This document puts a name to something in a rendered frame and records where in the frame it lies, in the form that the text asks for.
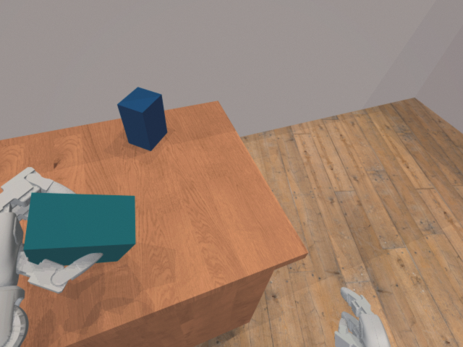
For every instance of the sponge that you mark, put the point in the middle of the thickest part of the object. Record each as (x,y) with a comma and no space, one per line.
(65,227)

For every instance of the robot left forearm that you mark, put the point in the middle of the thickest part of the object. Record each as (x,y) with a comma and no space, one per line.
(13,319)

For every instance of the table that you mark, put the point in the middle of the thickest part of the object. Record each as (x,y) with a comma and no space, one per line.
(209,233)

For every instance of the left robot hand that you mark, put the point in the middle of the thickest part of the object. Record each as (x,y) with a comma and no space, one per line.
(14,206)

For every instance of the right robot hand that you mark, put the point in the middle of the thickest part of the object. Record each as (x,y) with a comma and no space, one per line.
(367,332)

